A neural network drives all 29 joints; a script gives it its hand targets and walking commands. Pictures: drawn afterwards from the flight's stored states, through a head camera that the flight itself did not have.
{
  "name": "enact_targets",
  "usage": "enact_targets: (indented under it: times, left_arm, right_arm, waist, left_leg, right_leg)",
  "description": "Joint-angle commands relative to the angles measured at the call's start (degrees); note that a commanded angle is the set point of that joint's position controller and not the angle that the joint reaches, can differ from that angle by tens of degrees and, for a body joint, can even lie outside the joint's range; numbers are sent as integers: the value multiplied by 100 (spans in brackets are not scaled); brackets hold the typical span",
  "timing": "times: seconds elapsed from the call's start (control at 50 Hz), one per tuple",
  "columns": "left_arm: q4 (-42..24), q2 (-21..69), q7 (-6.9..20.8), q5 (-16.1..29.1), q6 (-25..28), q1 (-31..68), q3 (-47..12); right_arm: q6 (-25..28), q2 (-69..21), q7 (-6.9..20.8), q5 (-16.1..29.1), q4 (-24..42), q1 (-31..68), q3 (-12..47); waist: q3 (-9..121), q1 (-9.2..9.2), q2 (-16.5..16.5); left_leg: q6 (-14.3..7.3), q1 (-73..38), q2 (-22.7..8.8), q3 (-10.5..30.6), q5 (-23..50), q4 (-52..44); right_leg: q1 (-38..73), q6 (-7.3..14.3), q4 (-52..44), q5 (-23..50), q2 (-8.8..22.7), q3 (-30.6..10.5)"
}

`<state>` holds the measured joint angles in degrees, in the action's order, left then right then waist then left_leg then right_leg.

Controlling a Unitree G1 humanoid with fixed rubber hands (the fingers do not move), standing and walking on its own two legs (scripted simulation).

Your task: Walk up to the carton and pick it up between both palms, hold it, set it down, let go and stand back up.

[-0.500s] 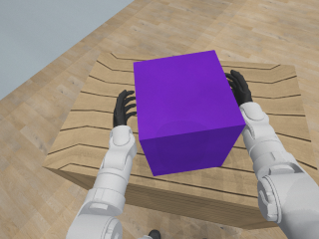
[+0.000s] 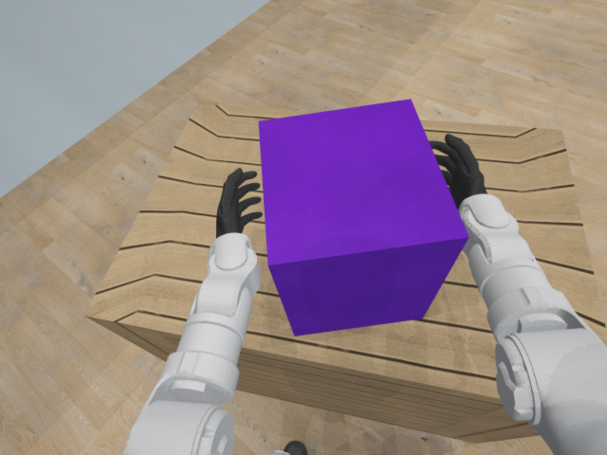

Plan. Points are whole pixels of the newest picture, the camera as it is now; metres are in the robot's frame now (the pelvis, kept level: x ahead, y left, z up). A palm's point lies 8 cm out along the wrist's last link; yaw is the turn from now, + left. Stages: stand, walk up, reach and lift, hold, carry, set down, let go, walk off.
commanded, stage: set down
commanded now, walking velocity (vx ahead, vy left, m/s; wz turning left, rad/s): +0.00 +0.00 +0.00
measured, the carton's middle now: (347, 228) +0.43 +0.05 +0.00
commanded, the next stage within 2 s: none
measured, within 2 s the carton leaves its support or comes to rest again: neither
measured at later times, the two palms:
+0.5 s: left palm (229, 233) +0.36 +0.19 +0.06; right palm (479, 191) +0.47 -0.11 +0.07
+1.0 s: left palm (218, 289) +0.30 +0.20 +0.02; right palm (508, 246) +0.42 -0.16 +0.02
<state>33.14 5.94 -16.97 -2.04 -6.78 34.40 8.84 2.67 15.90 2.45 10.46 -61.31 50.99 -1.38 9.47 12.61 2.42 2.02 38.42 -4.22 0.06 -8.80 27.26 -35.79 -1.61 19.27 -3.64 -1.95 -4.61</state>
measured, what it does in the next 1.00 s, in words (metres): stands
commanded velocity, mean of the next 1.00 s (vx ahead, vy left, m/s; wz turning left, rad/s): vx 0.00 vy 0.00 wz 0.00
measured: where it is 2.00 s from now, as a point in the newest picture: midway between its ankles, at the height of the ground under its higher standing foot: outside the picture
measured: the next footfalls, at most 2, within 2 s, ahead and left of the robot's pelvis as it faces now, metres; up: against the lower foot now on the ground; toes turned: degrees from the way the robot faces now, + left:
none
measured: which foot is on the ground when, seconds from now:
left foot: down 0.00-1.00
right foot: down 0.00-1.00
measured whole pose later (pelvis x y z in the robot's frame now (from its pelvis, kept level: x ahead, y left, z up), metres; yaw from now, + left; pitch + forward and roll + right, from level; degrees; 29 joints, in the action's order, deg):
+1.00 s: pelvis -0.01 +0.00 +0.00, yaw +0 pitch +15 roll -2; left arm 31.2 5.9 -15.0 -2.1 -2.3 20.7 6.0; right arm 10.0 22.7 8.4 11.0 -61.3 38.9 1.2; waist 7.2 12.6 3.4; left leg 2.0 33.6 -4.3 0.1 -8.4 27.3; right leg -31.0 -1.6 19.3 -3.2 -2.0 -4.6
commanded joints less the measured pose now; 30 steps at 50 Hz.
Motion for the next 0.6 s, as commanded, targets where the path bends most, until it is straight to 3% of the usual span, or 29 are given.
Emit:
enact_targets:
  times: [0.0, 0.02, 0.04, 0.06, 0.08, 0.1, 0.12, 0.14, 0.16, 0.2, 0.22, 0.28, 0.3, 0.32, 0.34, 0.38, 0.4, 0.42, 0.44, 0.46, 0.5, 0.52, 0.54, 0.56, 0.58]
  left_arm:
    - [-1788, 69, 12, 190, 105, 2621, 37]
    - [-1806, 2, 8, 234, 94, 2434, -9]
    - [-1937, -129, -18, 315, 26, 2347, -88]
    - [-1549, 42, -6, 181, 58, 2787, -12]
    - [-1797, 128, 20, 250, 56, 2547, -168]
    - [-1478, -153, -11, 192, 98, 2766, 146]
    - [-1699, 42, 31, 225, 20, 2530, 71]
    - [-1536, -215, 21, 184, 39, 2441, 140]
    - [-1352, 276, 104, 215, 71, 2493, -69]
    - [-1455, 134, 102, 208, 82, 2238, -17]
    - [-1171, 107, 109, 174, 154, 2633, 153]
    - [-1604, 83, 116, 102, 108, 1654, -81]
    - [-1170, 246, 157, 92, 178, 2071, -42]
    - [-1365, 130, 126, 80, 208, 2097, 8]
    - [-1609, 248, 123, 101, 230, 2113, -98]
    - [-1591, -42, 110, 23, 162, 1777, 7]
    - [-1106, -41, 138, -7, 175, 1979, 39]
    - [-1096, 134, 170, 59, 240, 2079, -14]
    - [-898, -211, 131, -22, 216, 1967, 143]
    - [-1056, -120, 128, -10, 157, 2002, 121]
    - [-1182, -83, 147, 68, 221, 1860, 76]
    - [-1025, 185, 170, -4, 227, 1984, 48]
    - [-1266, 32, 164, 116, 236, 1575, -55]
    - [-907, 130, 221, 6, 273, 1786, 35]
    - [-1443, 0, 179, -40, 219, 1395, -33]
  right_arm:
    - [299, 966, 61, 136, 1673, 3249, -253]
    - [311, 1035, 75, 172, 1720, 3138, -201]
    - [311, 1528, 113, 165, 1577, 2987, -341]
    - [240, 893, 113, 121, 1276, 3359, -282]
    - [275, 1023, 149, 206, 1405, 2994, -208]
    - [276, 1184, 115, 105, 1501, 3356, -248]
    - [245, 1101, 97, 84, 1362, 3078, -240]
    - [240, 1307, 113, 184, 1474, 3046, -179]
    - [270, 856, 128, -43, 1266, 3127, -196]
    - [280, 974, 160, -7, 1465, 2883, -249]
    - [307, 806, 171, -3, 1453, 3243, -159]
    - [396, 1256, 191, -12, 1264, 2349, -131]
    - [389, 883, 213, -53, 1235, 2754, -143]
    - [424, 1053, 227, -77, 1225, 2645, -197]
    - [448, 1023, 261, -109, 1178, 2641, -215]
    - [473, 1436, 239, -77, 1223, 2418, -212]
    - [419, 1331, 222, -96, 796, 2507, -226]
    - [442, 1025, 235, -71, 1091, 2641, -153]
    - [423, 1362, 249, 61, 952, 2496, -114]
    - [360, 1444, 292, -94, 771, 2439, -271]
    - [381, 1381, 300, 81, 1042, 2438, -69]
    - [337, 909, 327, -29, 809, 2505, -29]
    - [413, 1305, 305, 109, 1159, 2201, 8]
    - [420, 997, 327, 54, 749, 2390, 30]
    - [495, 1488, 334, 128, 853, 1886, -98]
  waist:
    - [4815, 69, -695]
    - [4729, 62, -709]
    - [4839, -68, -636]
    - [4560, 160, -546]
    - [4546, -83, -438]
    - [4599, 205, -656]
    - [4322, -6, -776]
    - [4401, 54, -734]
    - [4057, -81, -861]
    - [4331, -31, -865]
    - [4252, 87, -1000]
    - [4023, -133, -741]
    - [3869, -25, -775]
    - [4058, -124, -885]
    - [4184, -109, -712]
    - [3977, -174, -782]
    - [3681, -84, -652]
    - [3718, -126, -795]
    - [3658, -4, -754]
    - [3534, -71, -824]
    - [3806, -66, -926]
    - [3428, -52, -881]
    - [3613, -125, -1025]
    - [3161, -177, -1025]
    - [3604, -273, -679]
  left_leg:
    - [433, -3390, 149, -405, 3226, 67]
    - [441, -3342, 122, -354, 3331, 59]
    - [476, -3577, 71, -276, 3503, 87]
    - [468, -3224, 89, -365, 2975, 31]
    - [430, -3254, 96, -261, 2967, 23]
    - [449, -3104, 110, -422, 3184, 8]
    - [433, -3354, 164, -382, 3312, 57]
    - [425, -3263, 133, -322, 3373, 33]
    - [406, -3164, 146, -358, 3201, 46]
    - [335, -3177, 123, -329, 3167, -28]
    - [317, -2982, 184, -394, 2838, -49]
    - [330, -3127, 112, -248, 3173, -58]
    - [323, -2890, 116, -231, 2832, -127]
    - [337, -3014, 73, -220, 2852, -166]
    - [356, -3057, 106, -263, 2980, -107]
    - [350, -3075, 120, -218, 2921, -151]
    - [352, -2962, 138, -275, 2619, -234]
    - [318, -2787, 121, -203, 2449, -211]
    - [320, -2814, 120, -284, 2406, -275]
    - [328, -2831, 118, -271, 2272, -349]
    - [314, -2799, 128, -265, 2245, -334]
    - [286, -2631, 162, -273, 1923, -386]
    - [267, -2732, 181, -270, 2289, -301]
    - [276, -2603, 193, -281, 2128, -302]
    - [353, -2958, 111, -175, 2571, -308]
  right_leg:
    - [1690, 593, 141, 723, -688, 871]
    - [1740, 649, 186, 893, -736, 886]
    - [1537, 636, 239, 948, -764, 964]
    - [1495, 697, 8, 367, -655, 851]
    - [1679, 627, 193, 728, -674, 925]
    - [1587, 690, 78, 691, -686, 870]
    - [1637, 585, 133, 763, -658, 897]
    - [1708, 640, 151, 860, -710, 870]
    - [1530, 646, 64, 652, -654, 878]
    - [1753, 609, 167, 820, -652, 880]
    - [1710, 565, 120, 505, -598, 813]
    - [1944, 594, 279, 1056, -696, 894]
    - [1885, 583, 233, 664, -628, 859]
    - [1929, 595, 206, 890, -680, 864]
    - [1899, 602, 211, 840, -637, 902]
    - [2013, 601, 224, 1019, -688, 865]
    - [1888, 588, 163, 616, -616, 854]
    - [1915, 584, 202, 544, -611, 860]
    - [2030, 583, 195, 650, -613, 803]
    - [1950, 569, 147, 554, -606, 804]
    - [2220, 551, 212, 710, -584, 803]
    - [2134, 525, 183, 348, -533, 809]
    - [2323, 524, 249, 768, -568, 812]
    - [2111, 523, 187, 465, -546, 795]
    - [2176, 582, 240, 924, -616, 825]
